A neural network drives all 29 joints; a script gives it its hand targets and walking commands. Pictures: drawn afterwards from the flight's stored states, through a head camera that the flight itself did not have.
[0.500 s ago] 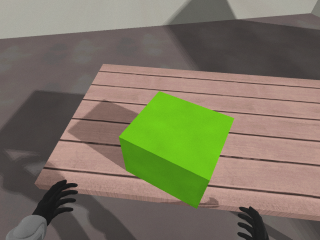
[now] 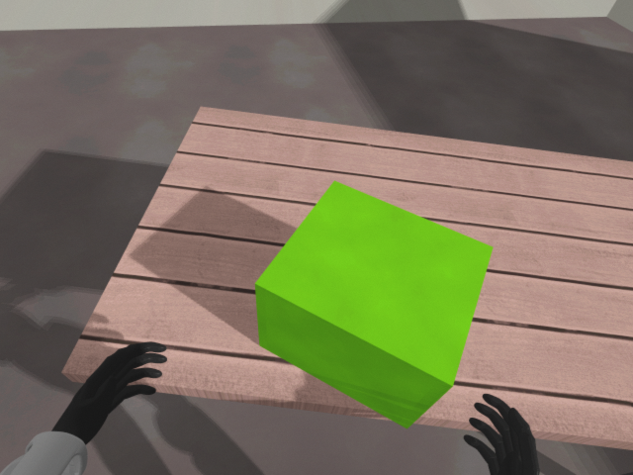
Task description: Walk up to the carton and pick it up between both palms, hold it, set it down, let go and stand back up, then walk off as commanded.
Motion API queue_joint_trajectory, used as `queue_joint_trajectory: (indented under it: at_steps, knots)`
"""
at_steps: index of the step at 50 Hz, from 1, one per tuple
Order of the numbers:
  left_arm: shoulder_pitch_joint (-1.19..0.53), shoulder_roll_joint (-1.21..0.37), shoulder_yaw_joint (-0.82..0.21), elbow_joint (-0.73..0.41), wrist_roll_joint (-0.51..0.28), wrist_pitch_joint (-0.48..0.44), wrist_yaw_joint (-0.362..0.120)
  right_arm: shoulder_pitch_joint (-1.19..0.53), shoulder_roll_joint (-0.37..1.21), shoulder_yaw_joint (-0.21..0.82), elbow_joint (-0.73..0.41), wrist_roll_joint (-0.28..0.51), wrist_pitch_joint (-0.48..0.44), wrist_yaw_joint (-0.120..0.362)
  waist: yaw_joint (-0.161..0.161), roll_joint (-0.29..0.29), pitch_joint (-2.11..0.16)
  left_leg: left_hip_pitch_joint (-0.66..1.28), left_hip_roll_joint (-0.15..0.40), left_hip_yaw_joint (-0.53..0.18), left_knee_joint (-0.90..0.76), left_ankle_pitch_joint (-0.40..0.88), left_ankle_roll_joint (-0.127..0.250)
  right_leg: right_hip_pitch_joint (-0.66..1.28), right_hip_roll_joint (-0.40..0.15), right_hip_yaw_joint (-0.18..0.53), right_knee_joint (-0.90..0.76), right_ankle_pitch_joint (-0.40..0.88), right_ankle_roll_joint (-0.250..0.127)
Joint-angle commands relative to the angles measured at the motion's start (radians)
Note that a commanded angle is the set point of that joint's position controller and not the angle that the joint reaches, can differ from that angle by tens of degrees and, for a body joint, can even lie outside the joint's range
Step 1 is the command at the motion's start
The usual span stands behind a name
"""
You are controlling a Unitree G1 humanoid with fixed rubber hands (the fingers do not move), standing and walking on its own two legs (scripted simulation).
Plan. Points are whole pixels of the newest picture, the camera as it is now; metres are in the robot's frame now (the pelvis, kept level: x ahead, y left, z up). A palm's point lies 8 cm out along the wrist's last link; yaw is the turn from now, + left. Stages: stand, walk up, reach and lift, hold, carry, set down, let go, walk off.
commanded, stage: reach and lift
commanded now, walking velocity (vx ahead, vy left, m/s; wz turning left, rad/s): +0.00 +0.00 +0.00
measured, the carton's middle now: (369, 299) +0.36 -0.03 +0.00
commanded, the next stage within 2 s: none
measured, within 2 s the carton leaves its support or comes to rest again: neither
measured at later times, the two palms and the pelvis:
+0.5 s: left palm (109, 355) +0.22 +0.26 +0.06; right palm (496, 422) +0.19 -0.15 +0.05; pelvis +0.00 +0.00 +0.00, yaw +0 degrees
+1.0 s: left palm (135, 288) +0.28 +0.25 +0.09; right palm (518, 365) +0.24 -0.17 +0.09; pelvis -0.01 +0.00 +0.00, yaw +0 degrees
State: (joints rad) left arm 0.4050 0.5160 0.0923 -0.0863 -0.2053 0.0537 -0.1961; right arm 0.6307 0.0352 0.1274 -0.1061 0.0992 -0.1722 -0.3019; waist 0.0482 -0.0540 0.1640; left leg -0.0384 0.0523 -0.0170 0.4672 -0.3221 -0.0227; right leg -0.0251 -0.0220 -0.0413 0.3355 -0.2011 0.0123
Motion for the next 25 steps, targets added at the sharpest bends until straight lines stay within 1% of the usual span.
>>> queue_joint_trajectory:
  at_steps: [1, 3, 5, 8, 10, 11, 13, 14, 16, 18, 21, 23, 25]
  knots:
    - [-0.019, 0.174, 0.062, -0.211, -0.052, -0.093, -0.016, 0.06, 0.018, 0.045, -0.28, 0.046, -0.062, -0.044, 0.011, 0.228, -0.136, -0.032, -0.023, 0.038, -0.049, 0.443, -0.043, 0.065, 0.012, 0.058, -0.025, 0.273, -0.043]
    - [-0.055, 0.181, 0.062, -0.201, -0.069, -0.09, -0.018, 0.025, 0.017, 0.041, -0.294, 0.036, -0.044, -0.053, 0.01, 0.209, -0.129, -0.058, -0.019, 0.039, -0.066, 0.364, -0.03, 0.065, 0.005, 0.06, -0.024, 0.239, -0.043]
    - [-0.113, 0.195, 0.059, -0.192, -0.085, -0.085, -0.014, -0.024, 0.019, 0.032, -0.305, 0.025, -0.013, -0.057, 0.012, 0.204, -0.12, -0.102, -0.014, 0.041, -0.092, 0.248, -0.015, 0.063, -0.002, 0.063, -0.025, 0.152, -0.046]
    - [-0.199, 0.22, 0.045, -0.156, -0.114, -0.066, -0.009, -0.099, 0.02, 0.013, -0.33, 0.003, 0.052, -0.064, -0.007, 0.185, -0.115, -0.183, 0.003, 0.042, -0.131, 0.084, 0.018, 0.084, -0.01, 0.071, -0.025, 0.032, -0.056]
    - [-0.27, 0.243, 0.037, -0.144, -0.133, -0.05, -0.002, -0.162, 0.011, 0.0, -0.348, -0.004, 0.104, -0.065, -0.022, 0.19, -0.118, -0.25, 0.015, 0.038, -0.155, 0.002, 0.042, 0.121, -0.008, 0.076, -0.007, -0.009, -0.059]
    - [-0.291, 0.246, 0.034, -0.136, -0.145, -0.04, 0.003, -0.189, 0.008, -0.002, -0.363, -0.002, 0.129, -0.064, -0.02, 0.187, -0.126, -0.273, 0.021, 0.038, -0.163, -0.019, 0.051, 0.14, -0.009, 0.08, 0.001, -0.017, -0.061]
    - [-0.339, 0.25, 0.019, -0.135, -0.166, -0.023, 0.01, -0.252, -0.005, -0.016, -0.382, 0.001, 0.179, -0.063, -0.03, 0.188, -0.138, -0.313, 0.03, 0.032, -0.178, -0.052, 0.062, 0.169, -0.006, 0.081, 0.017, -0.024, -0.062]
    - [-0.351, 0.247, 0.013, -0.131, -0.177, -0.01, 0.014, -0.271, -0.01, -0.02, -0.391, 0.009, 0.205, -0.063, -0.031, 0.186, -0.135, -0.317, 0.031, 0.033, -0.185, -0.055, 0.063, 0.172, -0.007, 0.082, 0.02, -0.025, -0.062]
    - [-0.373, 0.243, 0.002, -0.118, -0.191, 0.022, 0.015, -0.293, -0.022, -0.037, -0.393, 0.018, 0.258, -0.068, -0.047, 0.18, -0.131, -0.312, 0.031, 0.034, -0.192, -0.046, 0.062, 0.179, -0.009, 0.083, 0.019, -0.007, -0.06]
    - [-0.411, 0.242, -0.002, -0.092, -0.203, 0.063, 0.011, -0.324, -0.032, -0.051, -0.373, 0.021, 0.309, -0.076, -0.061, 0.167, -0.127, -0.263, 0.016, 0.044, -0.186, -0.004, 0.047, 0.145, -0.022, 0.084, 0.001, 0.011, -0.059]
    - [-0.458, 0.226, 0.01, -0.095, -0.177, 0.134, 0.002, -0.357, -0.056, -0.096, -0.329, 0.024, 0.373, -0.095, -0.093, 0.171, -0.11, -0.212, 0.011, 0.049, -0.183, 0.077, 0.029, 0.155, -0.018, 0.073, -0.011, 0.116, -0.049]
    - [-0.5, 0.217, 0.026, -0.105, -0.156, 0.176, -0.004, -0.409, -0.079, -0.116, -0.319, 0.034, 0.402, -0.103, -0.098, 0.176, -0.113, -0.193, 0.004, 0.051, -0.175, 0.128, 0.016, 0.16, -0.015, 0.066, -0.011, 0.17, -0.039]
    - [-0.515, 0.207, 0.044, -0.148, -0.149, 0.205, -0.004, -0.436, -0.096, -0.116, -0.354, 0.056, 0.414, -0.104, -0.091, 0.173, -0.14, -0.165, -0.002, 0.053, -0.164, 0.214, 0.003, 0.167, -0.012, 0.062, -0.004, 0.241, -0.025]
